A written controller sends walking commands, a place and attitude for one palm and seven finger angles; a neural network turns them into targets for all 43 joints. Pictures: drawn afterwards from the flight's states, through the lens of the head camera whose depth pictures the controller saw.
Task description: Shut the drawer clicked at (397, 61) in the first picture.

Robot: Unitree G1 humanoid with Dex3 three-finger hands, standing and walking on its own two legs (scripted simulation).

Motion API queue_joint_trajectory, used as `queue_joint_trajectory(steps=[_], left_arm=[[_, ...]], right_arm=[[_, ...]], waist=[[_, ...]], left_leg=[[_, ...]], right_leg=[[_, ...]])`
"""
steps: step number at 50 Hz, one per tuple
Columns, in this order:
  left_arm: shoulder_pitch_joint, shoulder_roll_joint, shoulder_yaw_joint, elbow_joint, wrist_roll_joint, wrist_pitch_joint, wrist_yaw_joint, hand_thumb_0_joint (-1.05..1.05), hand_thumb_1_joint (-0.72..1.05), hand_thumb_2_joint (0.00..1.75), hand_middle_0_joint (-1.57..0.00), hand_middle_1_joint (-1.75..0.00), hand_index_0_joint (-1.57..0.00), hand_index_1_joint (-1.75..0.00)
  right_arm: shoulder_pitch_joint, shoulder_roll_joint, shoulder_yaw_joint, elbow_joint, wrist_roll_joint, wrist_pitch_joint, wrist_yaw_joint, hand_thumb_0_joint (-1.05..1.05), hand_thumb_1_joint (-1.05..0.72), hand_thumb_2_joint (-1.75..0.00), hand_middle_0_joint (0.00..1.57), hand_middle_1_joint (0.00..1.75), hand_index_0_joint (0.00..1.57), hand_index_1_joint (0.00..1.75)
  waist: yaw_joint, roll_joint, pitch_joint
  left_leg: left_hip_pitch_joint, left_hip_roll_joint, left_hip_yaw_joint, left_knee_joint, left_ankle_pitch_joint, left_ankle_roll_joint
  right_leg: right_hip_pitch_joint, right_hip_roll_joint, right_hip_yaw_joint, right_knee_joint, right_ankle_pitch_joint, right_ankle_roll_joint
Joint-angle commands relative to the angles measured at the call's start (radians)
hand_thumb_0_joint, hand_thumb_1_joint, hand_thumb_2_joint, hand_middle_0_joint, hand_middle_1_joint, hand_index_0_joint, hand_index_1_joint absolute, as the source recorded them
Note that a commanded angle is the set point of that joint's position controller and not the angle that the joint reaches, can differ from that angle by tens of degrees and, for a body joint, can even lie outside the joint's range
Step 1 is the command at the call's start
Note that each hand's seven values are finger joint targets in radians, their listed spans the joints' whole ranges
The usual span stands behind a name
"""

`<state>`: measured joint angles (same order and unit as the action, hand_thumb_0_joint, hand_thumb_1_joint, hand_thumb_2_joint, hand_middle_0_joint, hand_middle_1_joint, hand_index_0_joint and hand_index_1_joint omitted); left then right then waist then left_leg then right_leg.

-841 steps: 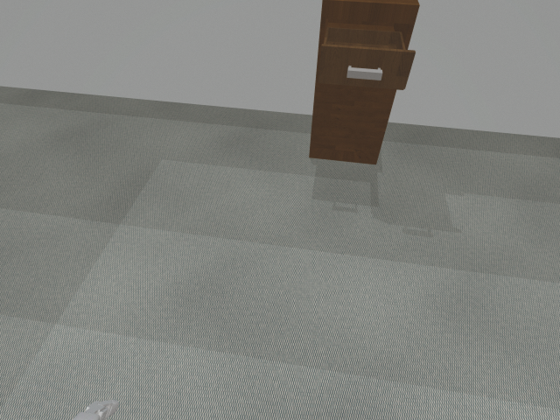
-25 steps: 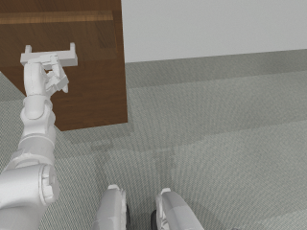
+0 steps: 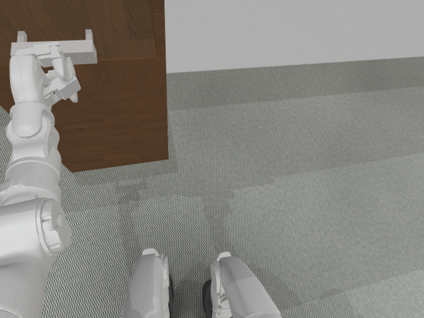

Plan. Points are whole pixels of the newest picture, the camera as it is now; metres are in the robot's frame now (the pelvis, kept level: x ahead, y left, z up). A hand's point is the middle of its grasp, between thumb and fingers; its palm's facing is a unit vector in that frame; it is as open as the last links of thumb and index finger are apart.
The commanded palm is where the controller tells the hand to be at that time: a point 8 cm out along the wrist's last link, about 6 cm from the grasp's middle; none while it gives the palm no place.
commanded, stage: push the drawer shut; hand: left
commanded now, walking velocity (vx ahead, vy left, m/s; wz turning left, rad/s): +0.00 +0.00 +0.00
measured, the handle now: (56, 44) +0.60 +0.25 +0.05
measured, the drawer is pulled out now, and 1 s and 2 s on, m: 0.00 0.00 0.00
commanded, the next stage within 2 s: pull the fist back off the drawer in 0.18 s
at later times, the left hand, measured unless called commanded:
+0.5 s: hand (68, 76) +0.53 +0.22 +0.05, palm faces +0.15 -0.99 -0.06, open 3.2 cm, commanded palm +0.54 +0.22 +0.05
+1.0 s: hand (73, 78) +0.52 +0.21 +0.05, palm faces +0.17 -0.99 -0.03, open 3.3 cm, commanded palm +0.50 +0.24 +0.05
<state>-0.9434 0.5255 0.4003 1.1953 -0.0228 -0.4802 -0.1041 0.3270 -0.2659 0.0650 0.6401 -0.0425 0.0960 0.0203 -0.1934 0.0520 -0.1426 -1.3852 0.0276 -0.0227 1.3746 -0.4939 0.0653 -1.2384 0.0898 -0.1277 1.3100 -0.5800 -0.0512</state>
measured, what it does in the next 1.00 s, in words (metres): stands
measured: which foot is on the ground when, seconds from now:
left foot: down 0.00-1.00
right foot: down 0.00-1.00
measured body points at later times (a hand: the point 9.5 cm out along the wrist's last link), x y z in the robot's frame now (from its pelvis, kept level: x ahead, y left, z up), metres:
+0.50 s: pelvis -0.03 +0.00 -0.02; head +0.14 +0.06 +0.40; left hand +0.52 +0.27 +0.05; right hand -0.03 -0.27 -0.10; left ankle +0.06 +0.08 -0.60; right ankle +0.02 -0.10 -0.60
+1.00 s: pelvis +0.00 +0.00 +0.01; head +0.16 +0.04 +0.43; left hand +0.51 +0.26 +0.06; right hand +0.01 -0.26 -0.10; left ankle +0.06 +0.08 -0.60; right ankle +0.02 -0.10 -0.60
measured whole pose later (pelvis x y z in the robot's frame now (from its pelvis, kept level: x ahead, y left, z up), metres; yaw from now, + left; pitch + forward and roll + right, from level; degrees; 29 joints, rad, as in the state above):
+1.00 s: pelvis +0.00 +0.00 +0.01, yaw -1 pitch +28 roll -6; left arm -0.88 0.50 0.40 1.12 -0.05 -0.44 -0.06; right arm 0.35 -0.26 0.07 0.63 -0.03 0.06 0.04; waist -0.19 0.06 -0.15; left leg -1.35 0.04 0.00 1.34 -0.48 0.07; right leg -1.21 0.10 -0.10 1.28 -0.56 -0.04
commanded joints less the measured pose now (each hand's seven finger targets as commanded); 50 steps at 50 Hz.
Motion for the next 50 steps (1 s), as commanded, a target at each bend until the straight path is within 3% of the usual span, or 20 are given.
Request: queue_joint_trajectory(steps=[1,4,5,8,10,13,14,15,18,21,27,30,31,34,35,38,40,44,48,50], left_arm=[[-0.661,0.282,0.01,-0.246,-0.008,-0.063,0.044,0.0,0.9,0.9,-1.4,-1.6,-1.4,-1.6],[-0.727,0.279,-0.008,-0.259,-0.007,-0.064,0.049,0.0,0.9,0.9,-1.4,-1.6,-1.4,-1.6],[-0.728,0.311,0.007,-0.242,0.0,-0.062,0.052,0.0,0.9,0.9,-1.4,-1.6,-1.4,-1.6],[-0.772,0.295,-0.033,-0.23,0.008,-0.047,0.055,0.0,0.9,0.9,-1.4,-1.6,-1.4,-1.6],[-0.798,0.3,-0.038,-0.232,0.011,-0.043,0.059,0.0,0.9,0.9,-1.4,-1.6,-1.4,-1.6],[-0.811,0.301,-0.055,-0.213,0.012,-0.023,0.064,0.0,0.9,0.9,-1.4,-1.6,-1.4,-1.6],[-0.832,0.296,-0.062,-0.217,0.009,-0.022,0.064,0.0,0.9,0.9,-1.4,-1.6,-1.4,-1.6],[-0.821,0.275,-0.074,-0.205,0.011,-0.015,0.063,0.0,0.9,0.9,-1.4,-1.6,-1.4,-1.6],[-0.817,0.318,-0.044,-0.198,0.012,-0.003,0.07,0.0,0.9,0.9,-1.4,-1.6,-1.4,-1.6],[-0.822,0.278,-0.067,-0.191,0.012,0.003,0.072,0.0,0.9,0.9,-1.4,-1.6,-1.4,-1.6],[-0.78,0.315,-0.026,-0.187,0.011,0.008,0.073,0.0,0.9,0.9,-1.4,-1.6,-1.4,-1.6],[-0.746,0.257,-0.05,-0.196,0.005,0.005,0.063,0.0,0.9,0.9,-1.4,-1.6,-1.4,-1.6],[-0.73,0.282,-0.028,-0.198,0.001,0.007,0.064,0.0,0.9,0.9,-1.4,-1.6,-1.4,-1.6],[-0.681,0.267,-0.019,-0.245,-0.005,-0.004,0.062,0.0,0.9,0.9,-1.4,-1.6,-1.4,-1.6],[-0.644,0.238,-0.035,-0.237,-0.007,-0.002,0.058,0.0,0.9,0.9,-1.4,-1.6,-1.4,-1.6],[-0.576,0.248,-0.007,-0.25,-0.023,0.0,0.057,0.0,0.9,0.9,-1.4,-1.6,-1.4,-1.6],[-0.51,0.239,0.004,-0.283,-0.03,-0.012,0.054,0.0,0.9,0.9,-1.4,-1.6,-1.4,-1.6],[-0.373,0.222,0.022,-0.328,-0.043,-0.03,0.049,0.0,0.9,0.9,-1.4,-1.6,-1.4,-1.6],[-0.324,0.22,0.027,-0.28,-0.048,-0.022,0.044,0.0,0.9,0.9,-1.4,-1.6,-1.4,-1.6],[-0.312,0.226,0.037,-0.282,-0.051,-0.031,0.037,0.0,0.9,0.9,-1.4,-1.6,-1.4,-1.6]], right_arm=[[0.196,-0.213,-0.072,-0.015,-0.007,-0.021,-0.023,0.0,-0.9,-0.9,0.2,0.3,0.2,0.3],[0.198,-0.217,-0.068,-0.013,-0.009,-0.036,-0.026,0.0,-0.9,-0.9,0.2,0.3,0.2,0.3],[0.198,-0.223,-0.065,-0.01,-0.009,-0.037,-0.028,0.0,-0.9,-0.9,0.2,0.3,0.2,0.3],[0.191,-0.226,-0.058,-0.008,-0.007,-0.05,-0.035,0.0,-0.9,-0.9,0.2,0.3,0.2,0.3],[0.193,-0.232,-0.055,-0.005,-0.008,-0.062,-0.037,0.0,-0.9,-0.9,0.2,0.3,0.2,0.3],[0.191,-0.235,-0.048,-0.002,-0.004,-0.077,-0.044,0.0,-0.9,-0.9,0.2,0.3,0.2,0.3],[0.196,-0.235,-0.047,0.003,-0.005,-0.086,-0.045,0.0,-0.9,-0.9,0.2,0.3,0.2,0.3],[0.196,-0.238,-0.048,0.003,-0.004,-0.09,-0.045,0.0,-0.9,-0.9,0.2,0.3,0.2,0.3],[0.201,-0.241,-0.044,0.004,-0.008,-0.098,-0.047,0.0,-0.9,-0.9,0.2,0.3,0.2,0.3],[0.203,-0.24,-0.046,0.004,-0.009,-0.104,-0.042,0.0,-0.9,-0.9,0.2,0.3,0.2,0.3],[0.217,-0.24,-0.048,-0.003,-0.011,-0.11,-0.035,0.0,-0.9,-0.9,0.2,0.3,0.2,0.3],[0.217,-0.236,-0.055,-0.001,-0.01,-0.109,-0.024,0.0,-0.9,-0.9,0.2,0.3,0.2,0.3],[0.216,-0.24,-0.055,-0.001,-0.011,-0.106,-0.025,0.0,-0.9,-0.9,0.2,0.3,0.2,0.3],[0.215,-0.232,-0.061,-0.012,-0.011,-0.103,-0.019,0.0,-0.9,-0.9,0.2,0.3,0.2,0.3],[0.213,-0.23,-0.063,-0.013,-0.008,-0.099,-0.015,0.0,-0.9,-0.9,0.2,0.3,0.2,0.3],[0.211,-0.224,-0.066,-0.018,-0.004,-0.091,-0.014,0.0,-0.9,-0.9,0.2,0.3,0.2,0.3],[0.205,-0.217,-0.069,-0.028,-0.002,-0.086,-0.008,0.0,-0.9,-0.9,0.2,0.3,0.2,0.3],[0.194,-0.203,-0.078,-0.043,0.004,-0.068,-0.001,0.0,-0.9,-0.9,0.2,0.3,0.2,0.3],[0.185,-0.191,-0.075,-0.044,0.012,-0.048,-0.002,0.0,-0.9,-0.9,0.2,0.3,0.2,0.3],[0.18,-0.19,-0.077,-0.047,0.012,-0.043,-0.005,0.0,-0.9,-0.9,0.2,0.3,0.2,0.3]], waist=[[-0.089,0.21,-0.533],[-0.108,0.243,-0.539],[-0.102,0.249,-0.539],[-0.126,0.251,-0.518],[-0.126,0.286,-0.523],[-0.14,0.271,-0.514],[-0.146,0.291,-0.517],[-0.146,0.283,-0.511],[-0.135,0.279,-0.51],[-0.14,0.282,-0.5],[-0.117,0.249,-0.502],[-0.109,0.275,-0.511],[-0.103,0.248,-0.5],[-0.075,0.273,-0.535],[-0.069,0.259,-0.54],[-0.054,0.21,-0.52],[-0.025,0.227,-0.561],[0.005,0.174,-0.589],[-0.013,0.079,-0.47],[-0.007,0.08,-0.466]], left_leg=[[0.614,0.029,-0.154,-0.14,0.199,-0.025],[0.626,0.029,-0.172,-0.149,0.14,-0.024],[0.62,0.031,-0.178,-0.153,0.115,-0.028],[0.594,0.033,-0.19,-0.163,0.033,-0.024],[0.613,0.035,-0.208,-0.176,0.0,-0.028],[0.588,0.037,-0.21,-0.184,-0.049,-0.024],[0.603,0.038,-0.218,-0.19,-0.056,-0.025],[0.606,0.04,-0.229,-0.197,-0.083,-0.027],[0.579,0.038,-0.223,-0.196,-0.098,-0.027],[0.58,0.039,-0.233,-0.203,-0.122,-0.028],[0.528,0.034,-0.211,-0.19,-0.11,-0.024],[0.573,0.038,-0.222,-0.198,-0.092,-0.029],[0.554,0.039,-0.222,-0.198,-0.099,-0.028],[0.593,0.037,-0.211,-0.206,-0.044,-0.03],[0.605,0.037,-0.213,-0.21,-0.029,-0.033],[0.579,0.035,-0.187,-0.209,0.006,-0.028],[0.609,0.032,-0.168,-0.204,0.081,-0.031],[0.618,0.028,-0.13,-0.192,0.201,-0.029],[0.486,0.022,-0.084,-0.17,0.203,-0.014],[0.477,0.019,-0.074,-0.161,0.234,-0.014]], right_leg=[[-0.044,-0.013,0.086,-0.177,0.153,0.019],[-0.082,-0.014,0.082,-0.172,0.125,0.017],[-0.091,-0.015,0.081,-0.168,0.113,0.016],[-0.116,-0.017,0.082,-0.169,0.075,0.018],[-0.149,-0.019,0.076,-0.161,0.062,0.015],[-0.148,-0.02,0.08,-0.168,0.042,0.018],[-0.164,-0.021,0.077,-0.165,0.038,0.017],[-0.179,-0.023,0.073,-0.165,0.03,0.018],[-0.157,-0.024,0.076,-0.166,0.026,0.014],[-0.178,-0.025,0.073,-0.165,0.017,0.013],[-0.121,-0.022,0.082,-0.17,0.014,0.011],[-0.145,-0.022,0.076,-0.167,0.03,0.009],[-0.13,-0.023,0.079,-0.169,0.026,0.01],[-0.102,-0.024,0.077,-0.168,0.05,0.007],[-0.095,-0.023,0.075,-0.171,0.058,0.007],[-0.037,-0.022,0.08,-0.189,0.069,0.011],[0.0,-0.021,0.083,-0.19,0.102,0.009],[0.094,-0.016,0.092,-0.205,0.164,0.012],[0.167,-0.016,0.116,-0.232,0.185,0.027],[0.182,-0.019,0.121,-0.226,0.221,0.027]])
